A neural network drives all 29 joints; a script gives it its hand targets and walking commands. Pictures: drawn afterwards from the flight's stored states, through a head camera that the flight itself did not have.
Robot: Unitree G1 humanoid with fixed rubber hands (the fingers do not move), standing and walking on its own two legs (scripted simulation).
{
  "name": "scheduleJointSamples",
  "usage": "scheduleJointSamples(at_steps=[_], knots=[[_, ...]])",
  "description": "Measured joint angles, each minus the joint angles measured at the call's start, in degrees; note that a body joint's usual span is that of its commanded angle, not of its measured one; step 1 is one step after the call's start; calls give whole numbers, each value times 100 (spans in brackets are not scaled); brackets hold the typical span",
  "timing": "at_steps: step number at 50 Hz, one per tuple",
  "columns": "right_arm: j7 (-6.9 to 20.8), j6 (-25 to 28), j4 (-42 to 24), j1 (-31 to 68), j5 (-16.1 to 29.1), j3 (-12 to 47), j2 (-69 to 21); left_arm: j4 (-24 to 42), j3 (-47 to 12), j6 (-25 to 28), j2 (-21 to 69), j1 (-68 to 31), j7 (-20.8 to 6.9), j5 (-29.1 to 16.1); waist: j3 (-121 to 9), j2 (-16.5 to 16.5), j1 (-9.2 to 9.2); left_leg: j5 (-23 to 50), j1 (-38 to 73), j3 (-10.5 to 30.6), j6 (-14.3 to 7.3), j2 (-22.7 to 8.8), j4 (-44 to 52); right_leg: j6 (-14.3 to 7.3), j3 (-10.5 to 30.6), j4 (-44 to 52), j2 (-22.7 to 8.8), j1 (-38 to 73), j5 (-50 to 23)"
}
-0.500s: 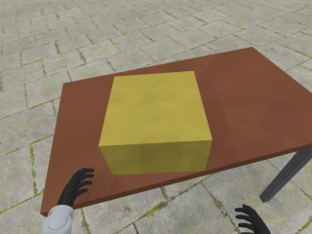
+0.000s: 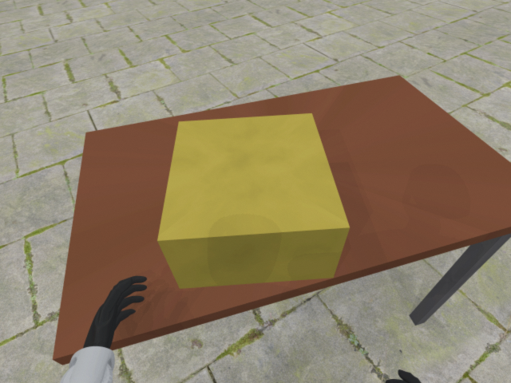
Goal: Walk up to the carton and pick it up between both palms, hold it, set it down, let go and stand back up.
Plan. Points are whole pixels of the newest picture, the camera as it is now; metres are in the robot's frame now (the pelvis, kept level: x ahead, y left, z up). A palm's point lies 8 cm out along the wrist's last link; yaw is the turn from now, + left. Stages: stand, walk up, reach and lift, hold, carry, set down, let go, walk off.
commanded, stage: stand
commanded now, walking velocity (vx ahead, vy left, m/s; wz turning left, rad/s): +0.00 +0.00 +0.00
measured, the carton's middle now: (250, 194) +0.46 +0.05 +0.02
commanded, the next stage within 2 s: none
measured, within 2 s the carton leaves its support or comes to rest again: neither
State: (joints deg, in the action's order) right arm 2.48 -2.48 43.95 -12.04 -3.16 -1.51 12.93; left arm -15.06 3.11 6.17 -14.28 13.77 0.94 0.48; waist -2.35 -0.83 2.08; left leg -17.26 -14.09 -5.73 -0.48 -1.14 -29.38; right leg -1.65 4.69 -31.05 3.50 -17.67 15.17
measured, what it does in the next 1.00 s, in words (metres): stands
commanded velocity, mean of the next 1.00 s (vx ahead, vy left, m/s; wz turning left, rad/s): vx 0.00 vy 0.00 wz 0.00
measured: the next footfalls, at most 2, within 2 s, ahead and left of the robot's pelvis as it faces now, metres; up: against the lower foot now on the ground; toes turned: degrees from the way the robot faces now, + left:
none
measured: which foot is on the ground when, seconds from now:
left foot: down 0.00-1.00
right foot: down 0.00-1.00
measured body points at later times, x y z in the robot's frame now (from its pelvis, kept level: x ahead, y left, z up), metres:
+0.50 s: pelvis -0.02 +0.02 +0.00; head -0.01 +0.01 +0.45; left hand +0.21 +0.26 +0.00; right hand +0.09 -0.22 -0.13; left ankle -0.02 +0.11 -0.73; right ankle +0.01 -0.10 -0.73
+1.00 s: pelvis -0.03 +0.04 -0.01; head -0.02 +0.03 +0.44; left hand +0.21 +0.26 +0.00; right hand +0.08 -0.21 -0.13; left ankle -0.02 +0.11 -0.73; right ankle +0.01 -0.10 -0.73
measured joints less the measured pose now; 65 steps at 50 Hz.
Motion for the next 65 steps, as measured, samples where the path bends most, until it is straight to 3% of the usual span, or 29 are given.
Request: scheduleJointSamples(at_steps=[65], knots=[[0, -79, -155, 51, 78, -20, -155, -19, -118, -106, 100, -444, 14, 11, 224, 97, -153, 25, -211, -330, -366, 201, -311, 399, 424, -232, -162, -267, -178]])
